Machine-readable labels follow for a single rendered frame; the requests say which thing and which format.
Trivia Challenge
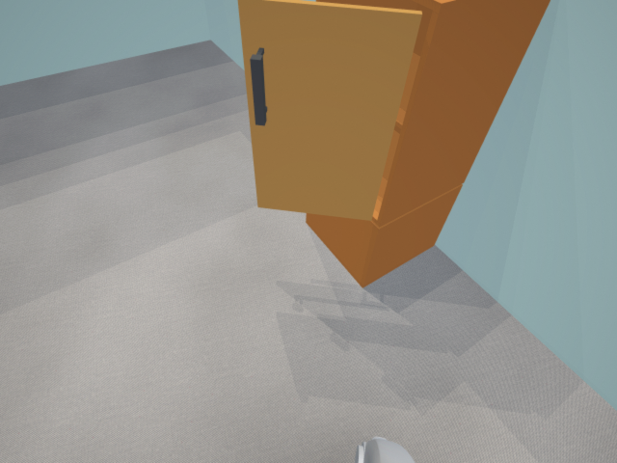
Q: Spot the handle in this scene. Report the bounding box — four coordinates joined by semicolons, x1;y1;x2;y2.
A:
250;48;267;125

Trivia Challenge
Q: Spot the robot right thigh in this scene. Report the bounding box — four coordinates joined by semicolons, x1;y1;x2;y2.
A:
355;439;415;463

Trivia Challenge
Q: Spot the cupboard door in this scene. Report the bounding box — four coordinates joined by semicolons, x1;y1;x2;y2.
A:
238;0;422;221

